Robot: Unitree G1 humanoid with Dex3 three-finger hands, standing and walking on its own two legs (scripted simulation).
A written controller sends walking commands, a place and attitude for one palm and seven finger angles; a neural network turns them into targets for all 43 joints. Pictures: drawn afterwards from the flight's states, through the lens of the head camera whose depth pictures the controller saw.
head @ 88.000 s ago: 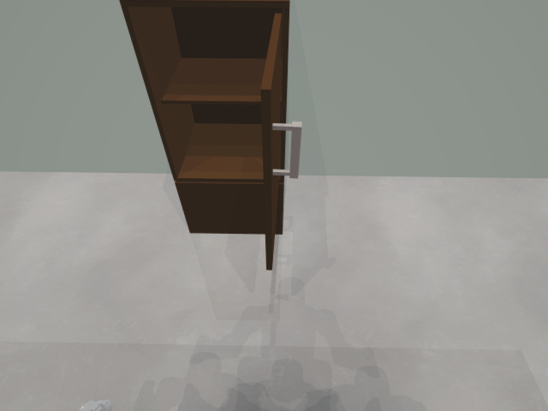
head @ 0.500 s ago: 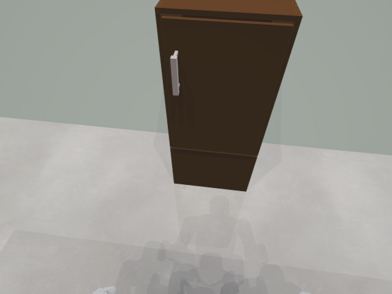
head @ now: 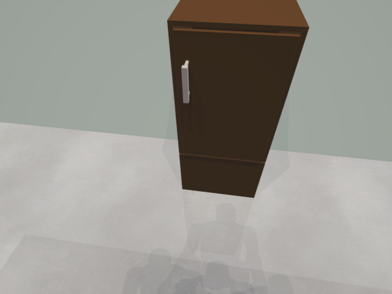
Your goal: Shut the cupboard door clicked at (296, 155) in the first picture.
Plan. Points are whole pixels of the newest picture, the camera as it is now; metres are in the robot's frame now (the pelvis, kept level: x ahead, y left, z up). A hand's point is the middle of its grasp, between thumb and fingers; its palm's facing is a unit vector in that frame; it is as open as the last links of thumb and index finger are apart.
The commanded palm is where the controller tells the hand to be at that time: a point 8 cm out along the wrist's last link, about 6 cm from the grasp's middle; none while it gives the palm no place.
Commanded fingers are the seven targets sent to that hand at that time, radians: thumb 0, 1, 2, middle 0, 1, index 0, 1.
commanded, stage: let the arm hang, fingers relaxed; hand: left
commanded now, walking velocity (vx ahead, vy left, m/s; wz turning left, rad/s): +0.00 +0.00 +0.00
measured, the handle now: (186, 82) +0.80 +0.08 +0.01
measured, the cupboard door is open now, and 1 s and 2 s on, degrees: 0 0 0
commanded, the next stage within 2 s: look to check the result in 0.32 s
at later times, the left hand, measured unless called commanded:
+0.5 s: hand out of the picture -0.02 +0.15 -0.17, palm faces +0.03 -0.99 -0.16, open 7.4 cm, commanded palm none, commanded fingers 0.00 0.90 0.90 -0.20 -0.30 -0.20 -0.30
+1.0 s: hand out of the picture +0.00 +0.13 -0.17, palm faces +0.04 -0.99 -0.17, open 7.4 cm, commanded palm none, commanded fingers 0.00 0.90 0.90 -0.20 -0.30 -0.20 -0.30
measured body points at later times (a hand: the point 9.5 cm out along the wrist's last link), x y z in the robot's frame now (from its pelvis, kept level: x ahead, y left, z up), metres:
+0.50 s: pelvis +0.01 -0.01 +0.00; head +0.02 -0.02 +0.45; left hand -0.02 +0.20 -0.16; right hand -0.01 -0.22 -0.16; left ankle +0.07 +0.10 -0.74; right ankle -0.04 -0.13 -0.74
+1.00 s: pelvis +0.03 -0.03 +0.00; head +0.04 -0.03 +0.45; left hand +0.00 +0.18 -0.16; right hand +0.03 -0.25 -0.16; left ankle +0.07 +0.10 -0.74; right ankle -0.04 -0.13 -0.74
